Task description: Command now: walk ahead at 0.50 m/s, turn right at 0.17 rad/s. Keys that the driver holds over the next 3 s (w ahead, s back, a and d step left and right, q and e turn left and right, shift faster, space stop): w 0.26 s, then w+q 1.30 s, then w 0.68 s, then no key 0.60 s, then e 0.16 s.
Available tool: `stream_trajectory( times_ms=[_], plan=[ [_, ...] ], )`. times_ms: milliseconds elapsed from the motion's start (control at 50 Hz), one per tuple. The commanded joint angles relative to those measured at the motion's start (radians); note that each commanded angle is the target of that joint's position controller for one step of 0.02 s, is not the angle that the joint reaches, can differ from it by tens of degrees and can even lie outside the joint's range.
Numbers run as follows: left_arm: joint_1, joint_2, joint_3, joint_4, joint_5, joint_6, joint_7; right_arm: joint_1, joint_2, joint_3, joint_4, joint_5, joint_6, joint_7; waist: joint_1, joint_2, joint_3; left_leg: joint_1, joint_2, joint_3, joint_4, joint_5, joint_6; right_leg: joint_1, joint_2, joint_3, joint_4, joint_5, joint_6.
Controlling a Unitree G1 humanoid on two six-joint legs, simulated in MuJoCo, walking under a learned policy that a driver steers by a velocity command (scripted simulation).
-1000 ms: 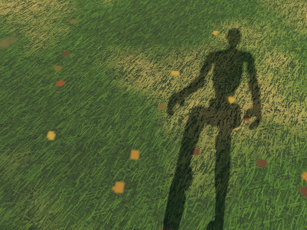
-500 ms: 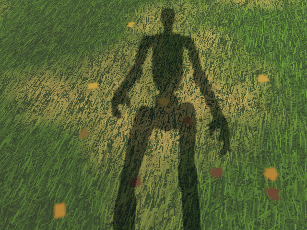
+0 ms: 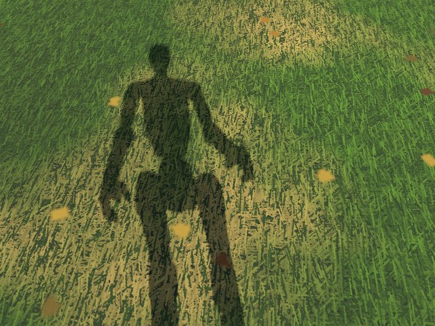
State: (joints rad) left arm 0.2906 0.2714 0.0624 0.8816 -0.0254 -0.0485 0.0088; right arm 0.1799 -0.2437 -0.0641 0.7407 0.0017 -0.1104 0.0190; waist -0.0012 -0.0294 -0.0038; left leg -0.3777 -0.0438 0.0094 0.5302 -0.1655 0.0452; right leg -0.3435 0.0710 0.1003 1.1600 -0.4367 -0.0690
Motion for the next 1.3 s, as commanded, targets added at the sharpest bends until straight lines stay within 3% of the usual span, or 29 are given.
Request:
stream_trajectory(
  times_ms=[20, 60, 140, 280, 320, 360, 380, 400, 420, 440, 480, 520, 560, 640, 720, 800, 860, 900, 920, 940, 960, 980, 1000, 1020, 1040, 1100, 1140, 1200, 1300],
  plan=[
    [-0.081, 0.092, 0.026, -0.103, 0.015, -0.019, -0.007, 0.061, -0.097, -0.025, -0.022, -0.011, 0.002, -0.001, -0.01, 0.098, 0.019, 0.247, 0.275, -0.421, -0.329, -0.132, 0.155, -0.326, -0.147, 0.016, -0.051, 0.116, 0.008],
    [-0.057, 0.055, 0.017, -0.088, 0.014, -0.01, -0.008, 0.057, -0.104, -0.027, -0.012, -0.006, -0.001, -0.002, 0.006, 0.122, -0.006, 0.201, 0.25, -0.332, -0.358, -0.02, 0.159, -0.265, -0.152, -0.016, -0.137, 0.14, 0.024],
    [-0.179, 0.028, -0.002, -0.123, 0.029, -0.016, -0.008, 0.122, -0.164, -0.043, 0.029, 0.014, 0.003, -0.018, -0.026, 0.108, -0.008, 0.218, 0.251, -0.227, -0.397, 0.073, 0.171, -0.271, -0.157, -0.046, -0.393, 0.314, 0.055],
    [-0.354, 0.042, -0.01, -0.168, 0.01, -0.037, -0.028, 0.234, -0.173, -0.041, 0.112, 0.027, 0.021, -0.022, -0.081, 0.121, 0.041, 0.262, 0.261, -0.167, -0.352, 0.078, 0.136, -0.185, -0.114, -0.076, -0.633, 0.435, 0.067],
    [-0.348, 0.066, -0.003, -0.175, 0.008, -0.049, -0.036, 0.231, -0.188, -0.043, 0.122, 0.029, 0.032, -0.025, -0.054, 0.128, 0.044, 0.284, 0.282, -0.202, -0.309, 0.095, 0.124, -0.131, -0.103, -0.076, -0.678, 0.379, 0.047],
    [-0.195, 0.115, 0.023, -0.129, 0.013, -0.057, -0.032, 0.208, -0.187, -0.039, 0.119, 0.029, 0.04, -0.027, 0.035, 0.124, -0.022, 0.246, 0.243, -0.18, -0.163, 0.247, 0.089, 0.103, -0.08, -0.094, -0.726, 0.348, 0.013],
    [-0.027, 0.175, 0.047, -0.09, 0.024, -0.061, -0.023, 0.186, -0.148, -0.023, 0.103, 0.019, 0.038, -0.027, 0.113, 0.083, -0.131, 0.132, 0.182, -0.13, 0.064, 0.236, 0.051, 0.35, -0.164, -0.016, -0.704, 0.349, -0.03],
    [0.108, 0.274, 0.074, -0.069, 0.04, -0.052, -0.014, 0.248, -0.05, 0.006, 0.073, 0.01, 0.025, -0.028, 0.129, -0.131, -0.281, -0.217, 0.046, -0.021, 0.438, -0.067, -0.025, 0.719, -0.412, 0.325, -0.734, 0.257, -0.143],
    [0.144, 0.235, 0.064, -0.053, 0.032, -0.046, -0.018, 0.285, -0.067, 0.004, 0.082, 0.027, 0.012, -0.03, 0.126, -0.242, -0.343, -0.346, 0.024, -0.114, 0.636, -0.41, -0.034, 0.721, -0.497, 0.58, -0.84, 0.117, -0.209],
    [0.076, 0.161, 0.041, -0.061, 0.024, -0.047, -0.021, 0.234, -0.157, -0.022, 0.075, 0.046, 0.009, -0.031, 0.114, -0.155, -0.206, -0.411, 0.079, -0.155, 0.715, -0.35, -0.023, 0.604, -0.46, 0.465, -0.862, 0.058, -0.173],
    [-0.061, 0.084, 0.017, -0.076, 0.027, -0.054, -0.026, 0.156, -0.149, -0.028, 0.062, 0.037, 0.019, -0.037, 0.064, -0.091, -0.058, -0.379, 0.145, -0.127, 0.659, -0.187, -0.016, 0.384, -0.376, 0.248, -0.932, 0.144, -0.117],
    [-0.117, 0.053, 0.009, -0.069, 0.038, -0.065, -0.028, 0.157, -0.117, -0.033, 0.064, 0.032, 0.042, -0.036, 0.022, -0.109, -0.006, -0.299, 0.178, -0.129, 0.605, -0.091, -0.017, 0.265, -0.324, 0.102, -0.987, 0.29, -0.091],
    [-0.116, 0.064, 0.015, -0.05, 0.039, -0.074, -0.025, 0.147, -0.085, -0.03, 0.054, 0.035, 0.057, -0.031, 0.005, -0.071, 0.007, -0.3, 0.179, -0.127, 0.583, -0.035, -0.023, 0.238, -0.315, 0.014, -1.007, 0.438, -0.098],
    [-0.092, 0.099, 0.024, -0.019, 0.041, -0.073, -0.009, 0.072, -0.071, -0.025, 0.016, 0.027, 0.063, -0.021, 0.009, -0.024, 0.036, -0.343, 0.167, -0.126, 0.398, 0.137, -0.036, 0.255, -0.308, -0.114, -1.027, 0.568, -0.101],
    [-0.05, 0.138, 0.028, 0.001, 0.032, -0.062, 0.004, -0.07, -0.052, -0.007, -0.039, 0.02, 0.06, 0.007, 0.056, -0.002, 0.076, -0.308, 0.154, -0.041, 0.203, 0.257, -0.022, 0.282, -0.306, -0.21, -1.044, 0.584, -0.083],
    [0.031, 0.159, 0.033, 0.033, 0.018, -0.03, 0.007, -0.178, -0.05, 0.002, -0.108, 0.022, 0.062, 0.037, 0.083, 0.008, 0.101, -0.354, 0.129, 0.019, 0.11, 0.181, 0.009, 0.441, -0.346, -0.261, -0.976, 0.717, -0.071],
    [0.02, 0.202, 0.043, 0.023, 0.014, -0.004, 0.018, -0.149, -0.09, -0.016, -0.134, 0.023, 0.068, 0.052, 0.03, -0.049, 0.043, -0.225, 0.049, 0.102, 0.101, 0.031, 0.056, 0.498, -0.353, -0.306, -0.813, 1.143, -0.046],
    [-0.003, 0.226, 0.05, 0.008, 0.012, 0.012, 0.029, 0.035, -0.159, -0.053, -0.101, 0.025, 0.074, 0.046, -0.083, -0.066, -0.063, 0.037, -0.02, 0.124, 0.067, -0.016, 0.109, 0.443, -0.337, -0.322, -0.53, 1.295, -0.022],
    [-0.022, 0.22, 0.046, -0.008, 0.013, 0.008, 0.032, 0.206, -0.221, -0.087, -0.06, 0.024, 0.081, 0.027, -0.175, -0.011, -0.143, 0.334, 0.002, 0.033, -0.014, 0.039, 0.156, 0.253, -0.295, -0.326, -0.27, 1.094, 0.017],
    [0.052, 0.078, 0.005, -0.058, 0.05, -0.017, 0.015, 0.23, -0.326, -0.105, -0.049, 0.027, 0.083, 0.007, -0.088, 0.235, -0.215, 0.701, 0.262, -0.444, -0.03, 0.008, 0.305, -0.206, -0.122, -0.303, 0.097, 0.186, 0.078],
    [0.015, 0.096, -0.004, -0.086, 0.028, -0.066, -0.005, 0.239, -0.298, -0.088, -0.083, 0.018, 0.068, 0.008, -0.098, 0.208, -0.367, 0.823, 0.4, -0.857, -0.191, -0.073, 0.429, -0.391, -0.012, -0.059, 0.283, -0.164, 0.083],
    [-0.101, 0.154, 0.014, -0.121, -0.009, -0.094, -0.018, 0.219, -0.234, -0.069, -0.075, 0.009, 0.057, 0.01, -0.131, 0.131, -0.264, 0.76, 0.36, -0.713, -0.222, -0.022, 0.361, -0.479, -0.078, 0.01, 0.272, -0.08, 0.061],
    [-0.124, 0.146, 0.009, -0.135, -0.014, -0.106, -0.02, 0.164, -0.2, -0.06, -0.078, 0.013, 0.048, 0.01, -0.09, 0.068, -0.157, 0.612, 0.313, -0.565, -0.224, 0.051, 0.318, -0.462, -0.123, 0.003, 0.178, 0.007, 0.047],
    [-0.12, 0.137, 0.012, -0.124, 0.006, -0.106, -0.012, 0.096, -0.177, -0.053, -0.088, 0.015, 0.044, 0.01, -0.04, 0.007, -0.088, 0.464, 0.268, -0.467, -0.237, 0.14, 0.284, -0.404, -0.156, -0.007, 0.079, 0.051, 0.054],
    [-0.103, 0.151, 0.021, -0.117, 0.021, -0.093, -0.009, 0.053, -0.147, -0.042, -0.102, 0.009, 0.042, 0.006, -0.007, 0.02, -0.058, 0.362, 0.236, -0.403, -0.258, 0.213, 0.267, -0.336, -0.179, -0.007, 0.015, 0.083, 0.066],
    [-0.087, 0.119, 0.02, -0.133, 0.039, -0.057, -0.009, 0.041, -0.166, -0.044, -0.112, 0.01, 0.039, -0.007, 0.028, 0.047, -0.034, 0.195, 0.203, -0.336, -0.303, 0.297, 0.27, -0.25, -0.18, -0.033, -0.114, 0.136, 0.118],
    [-0.162, 0.092, 0.009, -0.162, 0.042, -0.048, -0.005, 0.065, -0.198, -0.053, -0.106, 0.011, 0.042, -0.021, 0.01, 0.063, -0.008, 0.129, 0.169, -0.283, -0.312, 0.281, 0.25, -0.242, -0.16, -0.052, -0.259, 0.244, 0.145],
    [-0.277, 0.066, -0.005, -0.196, 0.036, -0.052, -0.012, 0.105, -0.208, -0.057, -0.095, 0.017, 0.053, -0.032, -0.041, 0.1, 0.004, 0.075, 0.115, -0.241, -0.292, 0.154, 0.191, -0.16, -0.109, -0.06, -0.501, 0.462, 0.149],
    [-0.336, 0.123, 0.011, -0.235, 0.015, -0.067, -0.029, 0.166, -0.197, -0.055, -0.071, 0.025, 0.063, -0.036, -0.056, 0.134, -0.003, 0.165, 0.165, -0.372, -0.196, 0.0, 0.155, -0.099, -0.081, -0.01, -0.646, 0.462, 0.123]
  ],
)
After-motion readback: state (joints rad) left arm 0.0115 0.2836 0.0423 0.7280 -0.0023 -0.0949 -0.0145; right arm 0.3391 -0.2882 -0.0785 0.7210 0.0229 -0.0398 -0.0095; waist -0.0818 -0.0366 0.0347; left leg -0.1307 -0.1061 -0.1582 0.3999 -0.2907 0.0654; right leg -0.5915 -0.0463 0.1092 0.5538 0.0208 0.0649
